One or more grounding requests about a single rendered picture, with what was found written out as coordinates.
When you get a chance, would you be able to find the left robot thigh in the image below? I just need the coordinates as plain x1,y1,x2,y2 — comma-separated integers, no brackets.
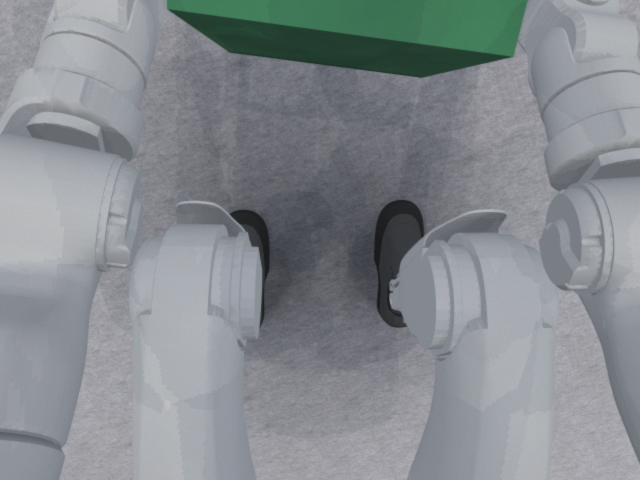
132,224,262,480

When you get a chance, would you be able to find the right robot upper arm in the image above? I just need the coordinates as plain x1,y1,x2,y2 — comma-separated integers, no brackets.
539,176,640,463

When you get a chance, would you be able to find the left robot upper arm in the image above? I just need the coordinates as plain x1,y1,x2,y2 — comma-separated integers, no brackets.
0,133,144,480

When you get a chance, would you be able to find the robot left forearm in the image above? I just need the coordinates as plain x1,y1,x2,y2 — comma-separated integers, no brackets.
0,0,170,162

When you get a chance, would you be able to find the robot right forearm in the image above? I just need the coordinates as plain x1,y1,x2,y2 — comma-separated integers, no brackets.
518,0,640,191

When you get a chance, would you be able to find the carton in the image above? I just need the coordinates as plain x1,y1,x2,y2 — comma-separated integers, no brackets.
167,0,528,78

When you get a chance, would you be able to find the left robot shin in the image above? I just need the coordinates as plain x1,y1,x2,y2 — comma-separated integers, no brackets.
129,201,252,325

